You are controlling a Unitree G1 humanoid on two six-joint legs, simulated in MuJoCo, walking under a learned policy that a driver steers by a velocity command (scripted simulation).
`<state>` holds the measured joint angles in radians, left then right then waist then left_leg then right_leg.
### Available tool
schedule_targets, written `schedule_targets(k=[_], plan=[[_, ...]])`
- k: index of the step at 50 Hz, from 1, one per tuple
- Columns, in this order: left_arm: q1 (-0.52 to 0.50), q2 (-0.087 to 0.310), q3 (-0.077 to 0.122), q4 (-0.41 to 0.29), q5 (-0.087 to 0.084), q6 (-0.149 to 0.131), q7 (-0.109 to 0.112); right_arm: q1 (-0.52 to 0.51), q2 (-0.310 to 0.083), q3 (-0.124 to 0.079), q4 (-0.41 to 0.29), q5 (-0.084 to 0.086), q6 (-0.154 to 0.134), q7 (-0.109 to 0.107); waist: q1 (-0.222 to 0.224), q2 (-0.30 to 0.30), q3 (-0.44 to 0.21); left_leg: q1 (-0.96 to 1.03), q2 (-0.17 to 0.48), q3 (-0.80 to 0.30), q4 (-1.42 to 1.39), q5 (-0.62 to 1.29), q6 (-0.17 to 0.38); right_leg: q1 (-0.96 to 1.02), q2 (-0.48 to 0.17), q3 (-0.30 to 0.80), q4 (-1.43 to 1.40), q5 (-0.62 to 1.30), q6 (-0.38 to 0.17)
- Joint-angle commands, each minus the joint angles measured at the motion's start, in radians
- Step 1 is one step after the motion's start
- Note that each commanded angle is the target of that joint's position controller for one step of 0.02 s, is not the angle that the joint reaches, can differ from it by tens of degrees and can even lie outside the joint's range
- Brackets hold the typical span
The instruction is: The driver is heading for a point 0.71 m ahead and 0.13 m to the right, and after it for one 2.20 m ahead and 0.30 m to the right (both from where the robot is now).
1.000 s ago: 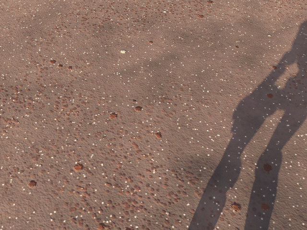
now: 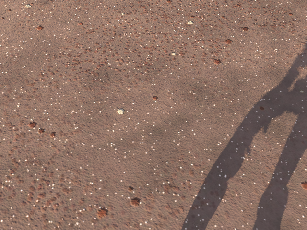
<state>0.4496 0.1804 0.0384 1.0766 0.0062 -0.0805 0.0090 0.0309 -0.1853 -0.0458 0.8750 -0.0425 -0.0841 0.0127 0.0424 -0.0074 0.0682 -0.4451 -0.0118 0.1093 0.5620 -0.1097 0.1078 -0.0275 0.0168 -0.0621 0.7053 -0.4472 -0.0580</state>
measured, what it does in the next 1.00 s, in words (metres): walks ahead, turning right: right foot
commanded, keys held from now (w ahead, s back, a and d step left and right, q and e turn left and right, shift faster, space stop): w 0.02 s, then w+e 0.62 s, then w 0.28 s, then q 0.08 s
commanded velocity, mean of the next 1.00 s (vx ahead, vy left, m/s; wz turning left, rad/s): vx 0.49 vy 0.00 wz -0.33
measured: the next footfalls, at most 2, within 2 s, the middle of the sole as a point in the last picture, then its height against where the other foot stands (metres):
right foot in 0.54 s outside the picture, level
left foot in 1.06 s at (179, 163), level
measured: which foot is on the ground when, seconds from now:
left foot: down 0.00-0.54, up 0.56-1.00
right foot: up 0.00-0.52, down 0.54-1.00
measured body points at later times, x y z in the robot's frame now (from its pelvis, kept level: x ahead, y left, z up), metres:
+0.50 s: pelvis +0.26 -0.01 +0.00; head +0.30 -0.02 +0.45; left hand +0.47 +0.17 -0.12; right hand +0.15 -0.23 -0.14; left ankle +0.11 +0.07 -0.72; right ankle +0.37 -0.10 -0.71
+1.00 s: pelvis +0.53 -0.08 +0.01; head +0.56 -0.10 +0.46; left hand +0.58 +0.18 -0.12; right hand +0.62 -0.36 -0.10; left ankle +0.73 -0.03 -0.69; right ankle +0.37 -0.09 -0.72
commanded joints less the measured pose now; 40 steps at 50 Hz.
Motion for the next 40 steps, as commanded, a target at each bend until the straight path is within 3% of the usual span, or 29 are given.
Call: schedule_targets(k=[1,2,3,5,7,10,15,19,22,24,25,26,27,28,29,30,31,33,34,37,40], plan=[[0.029,0.125,0.031,-0.079,-0.002,-0.006,-0.004,0.324,-0.224,-0.067,0.060,0.026,0.017,-0.003,-0.103,0.105,-0.232,0.622,0.396,-0.663,-0.298,-0.213,0.200,-0.588,-0.014,0.115,0.644,0.010,-0.041],[-0.041,0.106,0.026,-0.094,0.002,-0.010,-0.009,0.243,-0.148,-0.047,0.044,0.029,0.011,0.000,-0.088,0.041,-0.115,0.469,0.361,-0.523,-0.337,-0.190,0.169,-0.590,-0.051,0.116,0.599,0.088,-0.042],[-0.058,0.081,0.024,-0.093,0.002,-0.006,-0.011,0.206,-0.104,-0.033,0.045,0.024,0.003,-0.001,-0.056,0.023,-0.054,0.362,0.313,-0.418,-0.377,-0.143,0.120,-0.549,-0.084,0.115,0.529,0.136,-0.042],[-0.025,0.056,0.024,-0.079,0.026,0.023,-0.022,0.222,-0.064,-0.018,0.071,0.025,-0.014,-0.012,-0.015,0.061,-0.027,0.262,0.256,-0.278,-0.413,-0.042,0.065,-0.467,-0.106,0.118,0.456,0.173,-0.027],[-0.037,0.052,0.027,-0.086,0.027,0.043,-0.031,0.279,-0.085,-0.021,0.092,0.027,-0.033,-0.016,-0.006,0.062,-0.024,0.262,0.244,-0.210,-0.429,0.051,0.056,-0.483,-0.103,0.110,0.441,0.211,-0.019],[-0.150,0.059,0.029,-0.126,0.022,0.058,-0.038,0.326,-0.107,-0.023,0.102,0.026,-0.040,-0.018,-0.019,0.059,0.008,0.301,0.234,-0.124,-0.455,0.106,0.034,-0.602,-0.117,0.102,0.379,0.318,-0.007],[-0.324,0.047,0.018,-0.191,0.015,0.051,-0.049,0.385,-0.099,-0.014,0.113,0.028,-0.040,-0.028,-0.052,0.062,0.035,0.371,0.207,0.002,-0.444,0.273,-0.002,-0.647,-0.099,0.037,0.143,0.463,0.004],[-0.440,0.036,0.004,-0.245,0.020,0.049,-0.054,0.460,-0.110,-0.013,0.140,0.026,-0.033,-0.044,-0.086,0.066,0.050,0.490,0.236,0.064,-0.405,0.433,-0.005,-0.632,-0.073,-0.050,-0.021,0.456,-0.022],[-0.426,0.052,0.010,-0.257,0.023,0.047,-0.052,0.461,-0.136,-0.017,0.146,0.022,-0.020,-0.057,-0.061,0.088,0.021,0.575,0.260,0.112,-0.288,0.752,-0.012,-0.553,-0.015,-0.103,-0.076,0.347,-0.070],[-0.330,0.079,0.025,-0.235,0.026,0.049,-0.046,0.435,-0.166,-0.026,0.140,0.018,-0.008,-0.064,-0.011,0.124,-0.040,0.602,0.274,0.136,-0.119,0.987,-0.012,-0.438,0.045,-0.130,-0.079,0.240,-0.118],[-0.244,0.101,0.037,-0.212,0.027,0.046,-0.044,0.421,-0.180,-0.031,0.130,0.016,0.000,-0.062,0.025,0.129,-0.091,0.588,0.279,0.138,0.026,0.992,-0.004,-0.343,0.072,-0.126,-0.108,0.203,-0.146],[-0.121,0.131,0.055,-0.176,0.035,0.039,-0.039,0.401,-0.190,-0.035,0.116,0.020,0.006,-0.055,0.085,0.103,-0.152,0.504,0.268,0.148,0.236,0.863,-0.012,-0.168,0.085,-0.095,-0.201,0.225,-0.178],[-0.003,0.216,0.085,-0.155,0.048,0.037,-0.026,0.376,-0.173,-0.031,0.080,0.027,0.004,-0.046,0.144,0.005,-0.235,0.281,0.228,0.153,0.552,0.493,-0.037,0.060,-0.084,0.140,-0.260,0.145,-0.243],[-0.068,0.307,0.107,-0.185,0.031,0.049,-0.024,0.385,-0.084,-0.021,0.002,0.039,-0.006,-0.023,0.049,-0.239,-0.290,-0.180,-0.027,0.066,0.928,-0.420,-0.098,0.328,-0.361,0.724,-0.369,0.216,-0.408],[-0.055,0.297,0.103,-0.183,0.009,0.062,-0.021,0.271,-0.154,-0.028,-0.028,0.028,-0.021,-0.015,0.081,-0.046,-0.255,-0.304,0.014,-0.132,0.947,-0.353,-0.085,0.288,-0.356,0.724,-0.432,0.229,-0.411],[-0.111,0.250,0.090,-0.181,0.005,0.061,-0.013,0.223,-0.141,-0.023,-0.051,0.038,-0.034,-0.010,0.047,-0.010,-0.142,-0.334,0.068,-0.148,0.875,-0.263,-0.080,0.181,-0.339,0.596,-0.452,0.262,-0.367],[-0.153,0.193,0.075,-0.181,0.004,0.056,-0.012,0.243,-0.144,-0.024,-0.039,0.040,-0.039,-0.012,-0.005,0.068,-0.059,-0.275,0.103,-0.142,0.763,-0.215,-0.083,0.042,-0.293,0.500,-0.476,0.380,-0.312],[-0.204,0.152,0.057,-0.190,-0.003,0.034,-0.002,0.280,-0.121,-0.021,-0.029,0.003,-0.002,-0.011,-0.069,0.060,-0.044,-0.151,0.134,-0.141,0.641,-0.197,-0.112,-0.087,-0.194,0.348,-0.490,0.532,-0.253],[-0.192,0.151,0.053,-0.187,-0.006,0.021,-0.002,0.295,-0.112,-0.019,-0.027,-0.006,0.018,-0.005,-0.078,0.040,-0.054,-0.122,0.134,-0.131,0.606,-0.195,-0.122,-0.109,-0.177,0.315,-0.494,0.594,-0.246],[-0.120,0.183,0.055,-0.163,-0.008,-0.001,-0.008,0.233,-0.102,-0.015,-0.054,-0.005,0.044,0.006,-0.067,0.000,-0.040,-0.144,0.140,-0.092,0.490,-0.107,-0.142,-0.125,-0.140,0.246,-0.519,0.709,-0.218],[-0.051,0.178,0.049,-0.148,-0.007,-0.001,-0.011,0.110,-0.110,-0.013,-0.094,0.003,0.048,0.012,-0.020,-0.032,-0.020,-0.206,0.139,-0.072,0.346,0.019,-0.140,-0.064,-0.121,0.220,-0.528,0.760,-0.158]])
